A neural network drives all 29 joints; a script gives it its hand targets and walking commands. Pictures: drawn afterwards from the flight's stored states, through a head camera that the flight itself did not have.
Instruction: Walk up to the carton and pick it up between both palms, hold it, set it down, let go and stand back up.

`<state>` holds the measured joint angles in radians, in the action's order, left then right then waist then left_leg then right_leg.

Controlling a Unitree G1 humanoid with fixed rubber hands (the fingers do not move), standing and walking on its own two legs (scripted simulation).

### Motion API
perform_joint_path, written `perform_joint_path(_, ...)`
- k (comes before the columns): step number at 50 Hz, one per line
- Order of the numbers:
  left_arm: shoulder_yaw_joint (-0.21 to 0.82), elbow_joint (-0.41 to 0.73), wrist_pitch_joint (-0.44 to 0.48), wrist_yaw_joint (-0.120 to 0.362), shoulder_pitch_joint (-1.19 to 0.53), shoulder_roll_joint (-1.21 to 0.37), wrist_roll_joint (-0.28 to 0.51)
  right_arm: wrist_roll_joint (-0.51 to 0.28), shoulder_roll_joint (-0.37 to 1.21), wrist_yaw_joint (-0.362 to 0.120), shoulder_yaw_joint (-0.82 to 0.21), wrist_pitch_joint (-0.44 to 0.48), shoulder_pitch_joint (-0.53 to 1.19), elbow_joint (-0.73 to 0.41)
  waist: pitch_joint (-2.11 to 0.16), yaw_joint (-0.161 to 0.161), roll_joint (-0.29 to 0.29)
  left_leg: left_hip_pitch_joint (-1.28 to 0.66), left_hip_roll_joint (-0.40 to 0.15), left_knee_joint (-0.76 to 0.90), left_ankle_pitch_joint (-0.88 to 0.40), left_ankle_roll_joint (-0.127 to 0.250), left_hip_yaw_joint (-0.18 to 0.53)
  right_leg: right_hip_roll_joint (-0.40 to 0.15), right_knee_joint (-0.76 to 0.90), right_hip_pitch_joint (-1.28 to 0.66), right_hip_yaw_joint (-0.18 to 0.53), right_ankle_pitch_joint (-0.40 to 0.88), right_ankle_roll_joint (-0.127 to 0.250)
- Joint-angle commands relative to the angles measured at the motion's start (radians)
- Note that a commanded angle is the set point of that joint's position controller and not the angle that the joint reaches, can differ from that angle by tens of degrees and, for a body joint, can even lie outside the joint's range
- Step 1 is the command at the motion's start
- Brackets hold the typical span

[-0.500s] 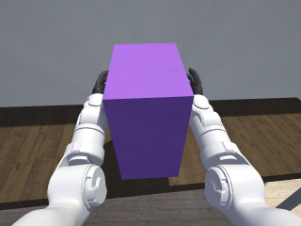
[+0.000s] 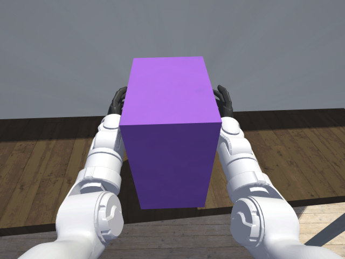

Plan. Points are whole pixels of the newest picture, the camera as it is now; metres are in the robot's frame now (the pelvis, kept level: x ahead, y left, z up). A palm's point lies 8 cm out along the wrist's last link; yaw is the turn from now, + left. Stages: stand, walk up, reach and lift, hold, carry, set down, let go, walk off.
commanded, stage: set down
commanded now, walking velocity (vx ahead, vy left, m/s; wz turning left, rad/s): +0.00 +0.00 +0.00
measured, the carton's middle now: (170, 135) +0.39 -0.03 +0.12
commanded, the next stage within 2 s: none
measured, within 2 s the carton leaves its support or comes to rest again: rests again in 0.80 s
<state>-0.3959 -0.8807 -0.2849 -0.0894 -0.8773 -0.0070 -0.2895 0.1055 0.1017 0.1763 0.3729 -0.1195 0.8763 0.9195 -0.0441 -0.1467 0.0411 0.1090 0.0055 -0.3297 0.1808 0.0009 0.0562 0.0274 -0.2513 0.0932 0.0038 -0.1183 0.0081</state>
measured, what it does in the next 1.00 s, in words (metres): stands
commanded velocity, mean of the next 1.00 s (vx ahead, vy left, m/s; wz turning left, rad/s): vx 0.00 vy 0.00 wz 0.00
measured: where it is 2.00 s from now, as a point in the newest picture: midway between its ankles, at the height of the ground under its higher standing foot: outside the picture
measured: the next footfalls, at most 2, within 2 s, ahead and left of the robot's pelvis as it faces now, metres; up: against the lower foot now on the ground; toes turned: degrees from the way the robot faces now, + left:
none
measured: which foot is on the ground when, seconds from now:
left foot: down 0.00-1.00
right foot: down 0.00-1.00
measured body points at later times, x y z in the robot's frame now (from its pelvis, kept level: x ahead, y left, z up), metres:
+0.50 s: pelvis +0.01 +0.00 +0.00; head -0.01 +0.02 +0.45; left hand +0.44 +0.09 +0.13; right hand +0.40 -0.16 +0.14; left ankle +0.00 +0.12 -0.75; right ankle +0.01 -0.11 -0.75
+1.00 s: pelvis +0.01 +0.00 +0.00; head +0.00 +0.02 +0.45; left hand +0.44 +0.08 +0.12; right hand +0.39 -0.18 +0.13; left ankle +0.00 +0.12 -0.75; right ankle +0.01 -0.11 -0.75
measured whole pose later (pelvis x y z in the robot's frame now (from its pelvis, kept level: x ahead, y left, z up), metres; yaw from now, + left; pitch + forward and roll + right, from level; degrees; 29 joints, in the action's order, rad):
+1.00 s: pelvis +0.01 +0.00 +0.00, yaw -2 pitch -4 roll +0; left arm -0.50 -0.79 -0.20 -0.02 -0.80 -0.10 -0.41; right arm 0.25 0.16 0.10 0.46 0.01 0.74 0.81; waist 0.03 -0.11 0.03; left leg 0.04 0.00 -0.28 0.18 0.01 0.00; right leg 0.02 -0.25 0.06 0.01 -0.13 0.01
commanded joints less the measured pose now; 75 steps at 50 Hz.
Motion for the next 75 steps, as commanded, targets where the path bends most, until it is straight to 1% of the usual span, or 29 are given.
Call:
perform_joint_path(1,0.291,0.124,0.082,0.164,-0.745,-0.614,0.067,-0.004,0.53,-0.154,-0.251,0.076,0.717,-0.141,-0.452,-0.01,-0.079,-0.14,0.028,0.025,-0.157,-0.067,-0.059,0.009,-0.041,-0.178,-0.079,0.347,-0.066)
perform_joint_path(2,0.281,0.121,0.083,0.166,-0.743,-0.611,0.063,0.006,0.529,-0.158,-0.244,0.079,0.732,-0.154,-0.449,0.005,-0.081,-0.148,0.025,0.023,-0.163,-0.066,-0.066,0.01,-0.035,-0.171,-0.074,0.336,-0.064)
perform_joint_path(5,0.29,0.128,0.089,0.162,-0.719,-0.618,0.054,0.01,0.522,-0.164,-0.245,0.098,0.711,-0.153,-0.468,0.006,-0.108,-0.173,0.022,0.02,-0.198,-0.074,-0.069,0.013,-0.04,-0.17,-0.087,0.35,-0.061)
perform_joint_path(8,0.307,0.161,0.104,0.162,-0.714,-0.624,0.062,0.025,0.533,-0.168,-0.248,0.104,0.672,-0.143,-0.485,-0.002,-0.087,-0.179,0.02,0.012,-0.225,-0.074,-0.068,0.019,-0.044,-0.169,-0.086,0.365,-0.059)
perform_joint_path(11,0.286,0.13,0.099,0.164,-0.669,-0.617,0.044,0.029,0.526,-0.167,-0.262,0.11,0.674,-0.182,-0.458,0.01,-0.061,-0.144,0.022,0.019,-0.208,-0.064,-0.071,0.013,-0.047,-0.199,-0.087,0.394,-0.065)
perform_joint_path(16,0.316,0.171,0.114,0.164,-0.675,-0.616,0.046,0.037,0.517,-0.174,-0.263,0.129,0.654,-0.18,-0.495,0.005,-0.101,-0.173,0.02,0.004,-0.26,-0.078,-0.071,0.017,-0.052,-0.18,-0.092,0.419,-0.065)
perform_joint_path(19,0.321,0.183,0.12,0.157,-0.667,-0.623,0.055,0.038,0.538,-0.171,-0.276,0.139,0.643,-0.195,-0.498,0.011,-0.068,-0.174,0.019,0.001,-0.257,-0.069,-0.075,0.017,-0.061,-0.18,-0.086,0.432,-0.067)
perform_joint_path(22,0.332,0.211,0.132,0.157,-0.66,-0.637,0.041,0.041,0.547,-0.174,-0.285,0.147,0.623,-0.193,-0.535,0.015,-0.093,-0.17,0.019,0.0,-0.276,-0.073,-0.075,0.012,-0.063,-0.195,-0.084,0.458,-0.064)
perform_joint_path(25,0.294,0.16,0.125,0.164,-0.612,-0.615,0.031,0.06,0.537,-0.174,-0.27,0.145,0.604,-0.187,-0.466,0.024,-0.065,-0.144,0.02,0.012,-0.241,-0.063,-0.079,0.009,-0.055,-0.203,-0.077,0.441,-0.066)
perform_joint_path(26,0.303,0.178,0.122,0.167,-0.622,-0.614,0.027,0.063,0.54,-0.172,-0.257,0.146,0.586,-0.177,-0.456,0.012,-0.066,-0.135,0.02,0.022,-0.23,-0.06,-0.079,0.011,-0.059,-0.21,-0.079,0.436,-0.067)
perform_joint_path(28,0.263,0.13,0.117,0.176,-0.559,-0.602,0.001,0.078,0.524,-0.178,-0.244,0.146,0.575,-0.173,-0.405,0.029,-0.039,-0.12,0.018,0.033,-0.199,-0.057,-0.086,0.01,-0.049,-0.223,-0.078,0.41,-0.069)
perform_joint_path(29,0.261,0.133,0.112,0.182,-0.553,-0.602,-0.003,0.09,0.517,-0.179,-0.241,0.145,0.552,-0.162,-0.392,0.017,-0.042,-0.116,0.021,0.042,-0.185,-0.055,-0.088,0.004,-0.053,-0.229,-0.083,0.413,-0.075)
perform_joint_path(32,0.263,0.164,0.116,0.183,-0.564,-0.6,-0.011,0.099,0.512,-0.185,-0.222,0.154,0.537,-0.165,-0.4,0.023,-0.085,-0.134,0.019,0.042,-0.193,-0.057,-0.096,0.001,-0.047,-0.204,-0.084,0.372,-0.068)
perform_joint_path(38,0.218,0.124,0.109,0.192,-0.485,-0.576,-0.036,0.121,0.503,-0.191,-0.216,0.164,0.502,-0.179,-0.347,0.032,-0.036,-0.128,0.012,0.057,-0.186,-0.046,-0.096,0.007,-0.042,-0.213,-0.093,0.369,-0.074)
perform_joint_path(41,0.195,0.114,0.109,0.199,-0.462,-0.554,-0.06,0.136,0.507,-0.197,-0.201,0.169,0.492,-0.186,-0.319,0.057,-0.042,-0.106,0.018,0.066,-0.157,-0.04,-0.112,0.004,-0.039,-0.228,-0.087,0.345,-0.077)
perform_joint_path(42,0.193,0.123,0.113,0.199,-0.459,-0.559,-0.062,0.14,0.503,-0.2,-0.192,0.171,0.474,-0.171,-0.315,0.047,-0.04,-0.097,0.019,0.068,-0.161,-0.04,-0.107,0.004,-0.043,-0.226,-0.087,0.351,-0.078)
perform_joint_path(48,0.143,0.103,0.112,0.209,-0.383,-0.517,-0.091,0.156,0.489,-0.202,-0.194,0.182,0.425,-0.187,-0.264,0.075,-0.015,-0.073,0.021,0.086,-0.126,-0.02,-0.122,-0.008,-0.041,-0.244,-0.076,0.35,-0.088)
perform_joint_path(49,0.15,0.123,0.116,0.21,-0.392,-0.52,-0.092,0.167,0.497,-0.206,-0.19,0.189,0.412,-0.183,-0.283,0.072,-0.036,-0.077,0.02,0.083,-0.131,-0.024,-0.126,-0.008,-0.049,-0.256,-0.081,0.371,-0.086)
perform_joint_path(53,0.141,0.119,0.119,0.209,-0.341,-0.516,-0.101,0.178,0.487,-0.207,-0.199,0.206,0.38,-0.199,-0.271,0.074,-0.019,-0.068,0.02,0.077,-0.139,-0.019,-0.127,-0.009,-0.049,-0.258,-0.083,0.388,-0.086)
perform_joint_path(58,0.166,0.156,0.128,0.199,-0.318,-0.494,-0.109,0.186,0.434,-0.205,-0.184,0.224,0.329,-0.19,-0.288,0.055,-0.031,-0.082,0.014,0.062,-0.189,-0.025,-0.125,0.0,-0.058,-0.235,-0.091,0.409,-0.083)
perform_joint_path(59,0.154,0.16,0.125,0.196,-0.312,-0.461,-0.108,0.183,0.409,-0.202,-0.186,0.222,0.308,-0.185,-0.291,0.068,-0.042,-0.095,0.011,0.063,-0.186,-0.026,-0.132,-0.002,-0.058,-0.236,-0.09,0.409,-0.079)
perform_joint_path(62,0.153,0.154,0.124,0.193,-0.3,-0.434,-0.1,0.176,0.374,-0.195,-0.167,0.222,0.294,-0.178,-0.257,0.055,-0.035,-0.092,0.008,0.064,-0.178,-0.022,-0.13,-0.002,-0.053,-0.236,-0.09,0.397,-0.077)
perform_joint_path(64,0.144,0.172,0.125,0.188,-0.278,-0.429,-0.107,0.171,0.377,-0.193,-0.173,0.225,0.279,-0.175,-0.263,0.071,-0.039,-0.109,0.003,0.06,-0.209,-0.023,-0.131,0.003,-0.052,-0.234,-0.091,0.417,-0.072)
perform_joint_path(68,0.103,0.143,0.126,0.174,-0.28,-0.348,-0.106,0.168,0.282,-0.184,-0.127,0.216,0.254,-0.157,-0.203,0.066,-0.024,-0.08,0.002,0.058,-0.169,-0.018,-0.136,0.003,-0.04,-0.213,-0.088,0.335,-0.068)
perform_joint_path(69,0.104,0.196,0.13,0.162,-0.292,-0.299,-0.099,0.155,0.219,-0.177,-0.114,0.216,0.246,-0.167,-0.256,0.061,-0.053,-0.124,0.0,0.056,-0.197,-0.023,-0.134,0.002,-0.05,-0.21,-0.092,0.355,-0.065)
perform_joint_path(70,0.1,0.168,0.133,0.153,-0.282,-0.296,-0.089,0.144,0.212,-0.169,-0.12,0.215,0.248,-0.163,-0.221,0.071,-0.025,-0.096,-0.002,0.05,-0.196,-0.018,-0.138,0.001,-0.045,-0.196,-0.089,0.336,-0.064)
perform_joint_path(71,0.108,0.177,0.135,0.15,-0.294,-0.327,-0.086,0.157,0.247,-0.172,-0.101,0.211,0.253,-0.156,-0.202,0.064,-0.034,-0.098,-0.003,0.052,-0.189,-0.019,-0.134,0.006,-0.038,-0.177,-0.089,0.311,-0.064)
perform_joint_path(72,0.088,0.213,0.139,0.128,-0.297,-0.226,-0.076,0.138,0.133,-0.156,-0.089,0.219,0.227,-0.173,-0.27,0.076,-0.058,-0.121,-0.001,0.037,-0.223,-0.023,-0.143,0.004,-0.051,-0.189,-0.091,0.329,-0.06)
perform_joint_path(75,0.093,0.133,0.152,0.078,-0.311,-0.118,-0.031,0.105,0.04,-0.119,-0.07,0.202,0.239,-0.13,-0.189,0.073,-0.02,-0.049,-0.008,0.051,-0.12,-0.007,-0.14,0.006,-0.032,-0.135,-0.084,0.211,-0.061)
